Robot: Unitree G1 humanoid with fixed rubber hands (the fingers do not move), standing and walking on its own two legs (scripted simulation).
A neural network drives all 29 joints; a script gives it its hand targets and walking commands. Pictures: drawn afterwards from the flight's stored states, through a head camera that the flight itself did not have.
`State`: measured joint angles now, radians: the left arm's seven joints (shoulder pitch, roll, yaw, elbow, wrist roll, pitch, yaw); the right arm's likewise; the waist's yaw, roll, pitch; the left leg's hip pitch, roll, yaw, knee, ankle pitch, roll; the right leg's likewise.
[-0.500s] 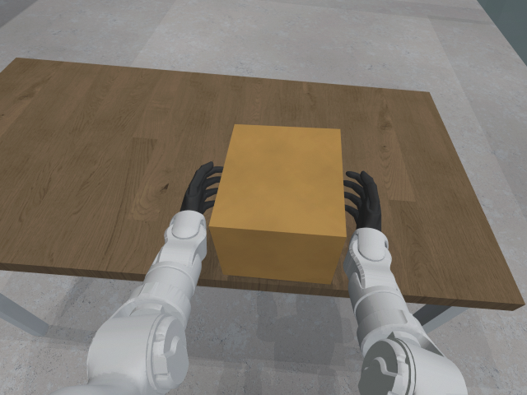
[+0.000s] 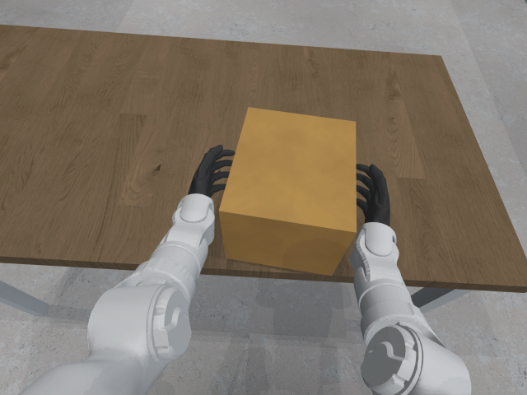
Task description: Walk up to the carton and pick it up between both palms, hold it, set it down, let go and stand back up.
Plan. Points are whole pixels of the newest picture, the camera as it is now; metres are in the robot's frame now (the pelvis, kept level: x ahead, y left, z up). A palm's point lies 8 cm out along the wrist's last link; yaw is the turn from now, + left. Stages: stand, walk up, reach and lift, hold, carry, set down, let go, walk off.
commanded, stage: set down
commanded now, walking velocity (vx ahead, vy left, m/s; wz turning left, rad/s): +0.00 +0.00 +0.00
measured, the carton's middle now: (289, 190) +0.45 -0.06 -0.01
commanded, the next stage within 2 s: none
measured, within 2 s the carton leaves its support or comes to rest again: neither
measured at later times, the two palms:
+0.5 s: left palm (202, 196) +0.43 +0.09 +0.01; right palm (373, 223) +0.37 -0.18 +0.01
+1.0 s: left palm (187, 155) +0.47 +0.10 +0.06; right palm (389, 203) +0.39 -0.20 +0.04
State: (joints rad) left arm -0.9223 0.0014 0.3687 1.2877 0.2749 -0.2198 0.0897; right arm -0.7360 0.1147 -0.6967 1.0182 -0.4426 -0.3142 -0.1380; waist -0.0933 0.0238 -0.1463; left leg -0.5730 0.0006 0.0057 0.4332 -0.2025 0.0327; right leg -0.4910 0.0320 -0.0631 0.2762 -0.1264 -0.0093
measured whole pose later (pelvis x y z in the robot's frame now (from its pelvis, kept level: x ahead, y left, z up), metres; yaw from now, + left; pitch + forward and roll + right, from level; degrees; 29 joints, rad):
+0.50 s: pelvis -0.01 +0.00 +0.00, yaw +0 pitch +22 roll -2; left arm -0.96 0.03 0.43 1.34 0.32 -0.31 0.07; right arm -0.77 0.15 -0.80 1.03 -0.51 -0.35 -0.12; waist -0.10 0.01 -0.14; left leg -0.62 0.00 0.01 0.42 -0.17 0.03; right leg -0.56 0.03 -0.06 0.29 -0.11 -0.01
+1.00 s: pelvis -0.02 +0.00 -0.01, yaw -3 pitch +24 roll -3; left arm -1.17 0.23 0.08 1.56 -0.08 -0.24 0.08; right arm -0.91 -0.02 -0.32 1.20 -0.04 -0.20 -0.17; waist -0.14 0.02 -0.24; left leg -0.74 0.02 0.05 0.56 -0.24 0.03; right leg -0.69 0.04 -0.03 0.45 -0.17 0.00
